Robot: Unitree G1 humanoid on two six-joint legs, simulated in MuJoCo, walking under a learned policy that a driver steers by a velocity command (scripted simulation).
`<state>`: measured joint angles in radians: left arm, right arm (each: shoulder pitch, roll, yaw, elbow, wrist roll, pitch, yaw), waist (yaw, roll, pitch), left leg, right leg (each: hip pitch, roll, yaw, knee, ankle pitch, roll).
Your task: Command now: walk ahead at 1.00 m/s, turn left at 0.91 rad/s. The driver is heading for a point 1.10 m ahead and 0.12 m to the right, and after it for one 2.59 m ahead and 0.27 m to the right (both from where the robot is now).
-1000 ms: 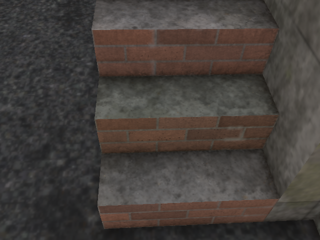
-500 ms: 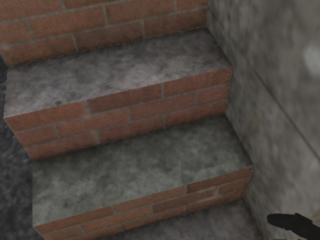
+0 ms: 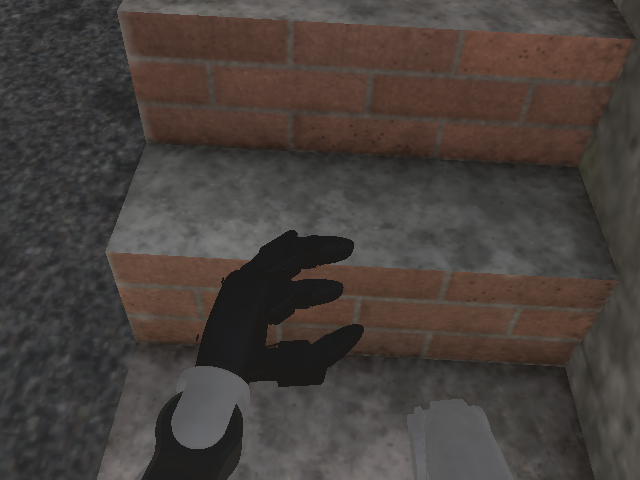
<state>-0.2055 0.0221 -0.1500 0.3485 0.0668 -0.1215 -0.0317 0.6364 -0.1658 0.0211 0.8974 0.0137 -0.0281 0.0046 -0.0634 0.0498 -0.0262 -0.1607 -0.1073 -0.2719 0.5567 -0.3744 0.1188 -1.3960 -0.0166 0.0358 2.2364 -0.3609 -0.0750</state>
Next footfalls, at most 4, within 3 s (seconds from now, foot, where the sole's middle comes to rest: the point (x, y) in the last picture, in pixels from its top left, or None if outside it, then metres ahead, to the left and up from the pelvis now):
0.12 right None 0.21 -0.19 -0.56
0.50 left None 0.24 0.20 -0.56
0.78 right None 0.20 -0.01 -0.53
1.06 left None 0.17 0.28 -0.53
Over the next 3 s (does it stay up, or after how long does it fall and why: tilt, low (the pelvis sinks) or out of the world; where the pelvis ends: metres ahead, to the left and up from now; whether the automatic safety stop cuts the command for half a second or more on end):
falls after 1.50 s (tilt)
